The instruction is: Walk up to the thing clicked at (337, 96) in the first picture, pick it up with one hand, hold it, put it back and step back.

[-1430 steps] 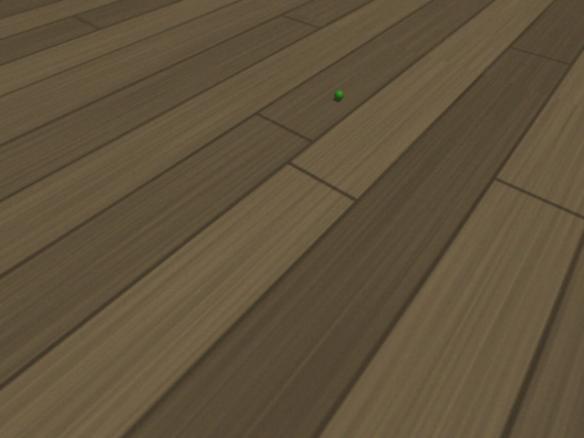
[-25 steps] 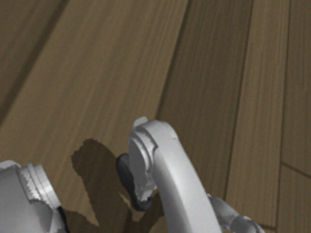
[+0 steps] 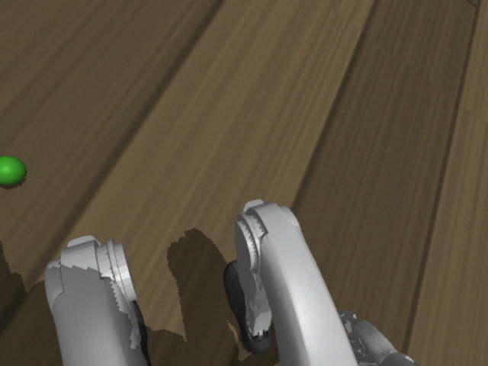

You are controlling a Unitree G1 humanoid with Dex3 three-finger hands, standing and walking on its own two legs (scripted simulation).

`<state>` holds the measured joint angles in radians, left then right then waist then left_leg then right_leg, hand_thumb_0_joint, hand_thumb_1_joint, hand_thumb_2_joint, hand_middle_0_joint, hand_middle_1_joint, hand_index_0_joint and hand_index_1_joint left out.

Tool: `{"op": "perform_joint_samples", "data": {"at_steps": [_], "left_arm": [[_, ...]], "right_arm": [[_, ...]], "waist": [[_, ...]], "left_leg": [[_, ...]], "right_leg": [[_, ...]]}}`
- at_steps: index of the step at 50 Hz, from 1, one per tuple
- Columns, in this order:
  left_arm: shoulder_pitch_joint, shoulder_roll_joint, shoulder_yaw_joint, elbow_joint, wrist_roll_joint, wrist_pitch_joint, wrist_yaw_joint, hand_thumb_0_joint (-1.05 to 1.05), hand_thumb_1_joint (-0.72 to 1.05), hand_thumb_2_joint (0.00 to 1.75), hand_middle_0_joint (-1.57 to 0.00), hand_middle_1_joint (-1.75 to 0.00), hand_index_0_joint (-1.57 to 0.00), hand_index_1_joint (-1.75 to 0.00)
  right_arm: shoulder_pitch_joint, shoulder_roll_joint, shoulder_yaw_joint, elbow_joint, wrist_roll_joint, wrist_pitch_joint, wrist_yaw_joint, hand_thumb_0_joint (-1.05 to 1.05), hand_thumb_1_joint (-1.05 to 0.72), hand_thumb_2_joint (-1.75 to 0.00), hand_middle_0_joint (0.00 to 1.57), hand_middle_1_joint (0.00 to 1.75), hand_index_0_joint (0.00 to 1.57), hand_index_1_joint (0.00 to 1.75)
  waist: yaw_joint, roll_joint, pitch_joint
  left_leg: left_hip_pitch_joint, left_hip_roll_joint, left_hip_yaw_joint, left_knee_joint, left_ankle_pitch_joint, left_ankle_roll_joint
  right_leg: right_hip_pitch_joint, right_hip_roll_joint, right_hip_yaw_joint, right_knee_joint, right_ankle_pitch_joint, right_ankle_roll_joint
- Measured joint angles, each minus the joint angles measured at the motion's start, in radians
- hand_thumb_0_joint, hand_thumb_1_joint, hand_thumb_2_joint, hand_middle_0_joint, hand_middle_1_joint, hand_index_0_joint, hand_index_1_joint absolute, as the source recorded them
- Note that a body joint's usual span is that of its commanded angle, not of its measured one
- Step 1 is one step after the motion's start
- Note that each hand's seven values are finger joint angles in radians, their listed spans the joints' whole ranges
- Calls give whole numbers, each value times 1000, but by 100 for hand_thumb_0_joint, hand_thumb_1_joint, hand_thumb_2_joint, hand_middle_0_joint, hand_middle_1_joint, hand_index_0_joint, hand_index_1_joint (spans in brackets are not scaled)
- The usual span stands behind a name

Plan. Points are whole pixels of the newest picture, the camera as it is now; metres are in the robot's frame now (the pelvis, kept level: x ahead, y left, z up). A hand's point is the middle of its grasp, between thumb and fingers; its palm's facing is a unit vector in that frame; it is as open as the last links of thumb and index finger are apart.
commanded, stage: withdraw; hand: left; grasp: from above
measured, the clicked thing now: (8, 170) +0.47 +0.34 -0.29
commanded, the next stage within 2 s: home in 0.48 s
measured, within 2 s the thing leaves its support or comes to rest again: neither
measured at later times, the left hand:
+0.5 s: hand out of the picture +0.43 +0.34 -0.14, palm faces -0.49 -0.09 -0.87, open 13.7 cm
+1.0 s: hand out of the picture +0.39 +0.32 -0.03, palm faces -0.31 -0.43 -0.85, open 9.8 cm
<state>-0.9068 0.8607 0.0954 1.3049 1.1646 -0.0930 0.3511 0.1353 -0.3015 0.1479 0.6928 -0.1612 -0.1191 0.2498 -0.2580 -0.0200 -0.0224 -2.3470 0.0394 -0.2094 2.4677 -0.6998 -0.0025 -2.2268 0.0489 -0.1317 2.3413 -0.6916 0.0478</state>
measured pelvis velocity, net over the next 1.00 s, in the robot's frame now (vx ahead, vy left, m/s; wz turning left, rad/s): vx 0.00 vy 0.00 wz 0.09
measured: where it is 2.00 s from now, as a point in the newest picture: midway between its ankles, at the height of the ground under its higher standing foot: (197, 343)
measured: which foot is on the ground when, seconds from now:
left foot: down 0.00-1.00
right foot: down 0.00-1.00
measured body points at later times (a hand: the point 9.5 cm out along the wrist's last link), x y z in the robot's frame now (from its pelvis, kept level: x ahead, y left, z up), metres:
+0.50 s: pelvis -0.02 -0.01 +0.01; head +0.21 +0.09 +0.39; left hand +0.46 +0.35 -0.09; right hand +0.04 -0.28 -0.07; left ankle +0.07 +0.13 -0.29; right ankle +0.10 -0.12 -0.29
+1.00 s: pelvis +0.00 +0.00 +0.09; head +0.19 +0.07 +0.49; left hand +0.41 +0.34 +0.02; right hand +0.11 -0.25 -0.03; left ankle +0.07 +0.13 -0.29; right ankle +0.10 -0.12 -0.29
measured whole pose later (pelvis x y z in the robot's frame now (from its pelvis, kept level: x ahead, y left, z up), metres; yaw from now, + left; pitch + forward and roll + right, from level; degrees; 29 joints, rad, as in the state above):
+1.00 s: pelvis +0.00 +0.00 +0.09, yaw +5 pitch +35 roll -8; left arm -0.62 0.61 0.08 0.86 0.79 -0.01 0.08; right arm 0.19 -0.26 0.02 0.65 -0.03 0.02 0.12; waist -0.15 0.05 -0.16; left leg -2.11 0.04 -0.11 2.15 -0.66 0.01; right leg -2.02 0.02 -0.06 2.08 -0.68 0.04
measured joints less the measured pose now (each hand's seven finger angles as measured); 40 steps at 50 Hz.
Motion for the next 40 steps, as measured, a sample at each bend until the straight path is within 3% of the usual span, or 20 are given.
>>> {"op": "perform_joint_samples", "data": {"at_steps": [7,13,18,25,30,35,40], "left_arm": [[-37,-52,-83,-57,-42,-3,-178,-1,-50,100,-8,-100,-9,-101],[-91,-37,-90,-11,-26,-60,-232,0,-48,100,-9,-101,-9,-101],[-114,-10,-81,52,7,-115,-210,0,-47,99,-11,-99,-11,-100],[-94,26,-27,111,80,-184,-123,0,-45,97,-12,-98,-13,-98],[-80,26,8,81,108,-188,-50,0,-45,96,-13,-97,-14,-97],[-73,-11,6,33,78,-126,-19,0,-39,95,-17,-91,-17,-90],[-22,-81,6,-53,-15,-45,-68,0,-22,94,-21,-78,-20,-78]], "right_arm": [[-7,8,-40,-27,53,68,-50,0,-91,-90,21,30,20,30],[-3,-5,-32,-57,62,103,-107,0,-91,-90,21,30,20,30],[13,-22,-12,-54,54,119,-133,0,-91,-90,21,30,20,30],[39,-25,12,-30,26,128,-138,0,-91,-90,20,30,20,30],[60,-2,7,-10,10,117,-130,0,-91,-89,21,30,20,30],[68,33,-18,6,17,99,-124,0,-90,-89,21,30,20,30],[65,56,-50,4,45,96,-114,0,-90,-89,21,30,20,30]], "waist": [[40,29,-28],[26,23,-20],[5,7,-4],[-17,-12,37],[-17,-21,47],[-9,-8,14],[15,24,-35]], "left_leg": [[72,-5,48,-102,32,3],[97,-5,54,-146,58,1],[83,-6,52,-139,71,1],[33,-10,41,-80,78,3],[-4,-18,38,-44,80,3],[-16,-18,49,-50,71,4],[26,-11,63,-103,50,7]], "right_leg": [[58,-18,34,-68,12,-9],[79,-22,36,-105,36,-15],[65,-20,35,-99,50,-15],[23,-17,29,-48,55,-9],[-9,-20,29,-11,51,-7],[-23,-23,38,-11,39,-7],[11,-23,47,-60,23,-4]]}}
